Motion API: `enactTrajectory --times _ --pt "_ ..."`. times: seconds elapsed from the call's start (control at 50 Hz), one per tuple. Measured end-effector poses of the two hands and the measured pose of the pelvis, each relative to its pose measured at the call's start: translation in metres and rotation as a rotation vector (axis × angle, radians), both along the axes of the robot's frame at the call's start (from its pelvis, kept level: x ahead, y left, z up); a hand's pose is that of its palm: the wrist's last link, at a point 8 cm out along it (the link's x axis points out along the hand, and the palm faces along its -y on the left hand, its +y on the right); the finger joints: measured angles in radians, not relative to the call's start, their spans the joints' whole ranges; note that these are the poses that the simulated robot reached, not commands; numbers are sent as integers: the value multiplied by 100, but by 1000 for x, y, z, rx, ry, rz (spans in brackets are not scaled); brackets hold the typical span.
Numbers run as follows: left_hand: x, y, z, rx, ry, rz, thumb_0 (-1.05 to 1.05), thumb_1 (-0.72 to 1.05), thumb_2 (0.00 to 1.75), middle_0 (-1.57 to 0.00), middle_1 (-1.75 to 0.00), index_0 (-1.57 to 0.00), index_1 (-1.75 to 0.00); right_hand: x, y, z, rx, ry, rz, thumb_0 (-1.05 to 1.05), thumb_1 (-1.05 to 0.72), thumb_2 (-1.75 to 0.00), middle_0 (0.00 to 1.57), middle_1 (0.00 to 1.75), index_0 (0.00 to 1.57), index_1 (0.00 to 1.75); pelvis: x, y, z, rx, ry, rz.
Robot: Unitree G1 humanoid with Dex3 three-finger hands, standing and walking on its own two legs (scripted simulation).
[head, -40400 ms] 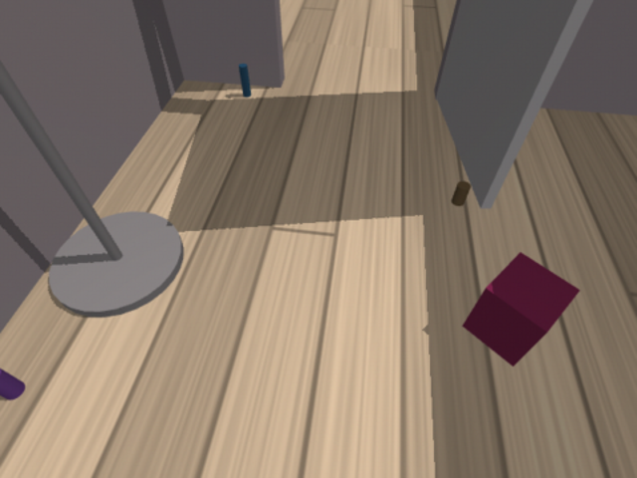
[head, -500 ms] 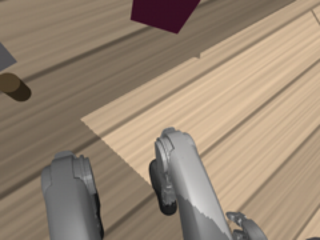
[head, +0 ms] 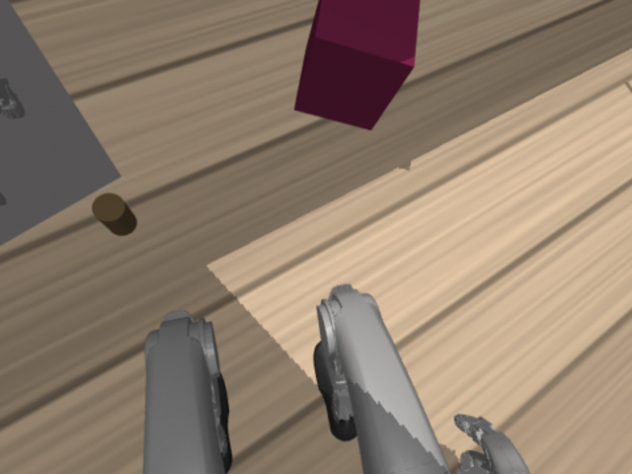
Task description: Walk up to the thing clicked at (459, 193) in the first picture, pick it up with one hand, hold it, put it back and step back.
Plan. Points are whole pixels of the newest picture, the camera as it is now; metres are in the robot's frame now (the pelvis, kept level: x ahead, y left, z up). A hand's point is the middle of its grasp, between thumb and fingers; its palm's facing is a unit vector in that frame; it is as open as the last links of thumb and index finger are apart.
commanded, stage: go down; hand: left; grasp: from above
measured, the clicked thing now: (116, 215) +0.54 +0.27 -0.41
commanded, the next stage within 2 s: none
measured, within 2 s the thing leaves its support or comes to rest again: neither
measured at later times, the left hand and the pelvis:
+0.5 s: hand out of the picture +0.50 +0.33 +0.00, palm faces -0.43 -0.06 -0.90, open 12.9 cm; pelvis +0.01 -0.01 +0.05, yaw +1 degrees
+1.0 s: hand out of the picture +0.49 +0.33 +0.01, palm faces -0.44 -0.06 -0.90, open 13.6 cm; pelvis +0.01 +0.00 +0.08, yaw +1 degrees
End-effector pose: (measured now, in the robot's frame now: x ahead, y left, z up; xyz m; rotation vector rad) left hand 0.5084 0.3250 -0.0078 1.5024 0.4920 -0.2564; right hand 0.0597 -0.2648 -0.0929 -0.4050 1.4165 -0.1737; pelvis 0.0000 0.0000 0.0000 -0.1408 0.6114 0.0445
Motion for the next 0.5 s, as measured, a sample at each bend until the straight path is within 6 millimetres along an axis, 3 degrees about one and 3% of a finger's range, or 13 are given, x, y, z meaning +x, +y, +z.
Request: enactTrajectory --times 0.18,0.5 --pt "-1 -1 20 -14 -13 -29 0 -22 74 -37 -79 -35 -79 -8 1 14 3 21 -24 0 -91 -90 20 30 20 30 4 -1 17 8 -4 1" --pt "-6 2 63 0 -29 -4 0 -33 83 -30 -86 -27 -87 -4 -5 45 8 -11 -39 0 -91 -89 20 30 20 30 6 -7 51 20 -29 3"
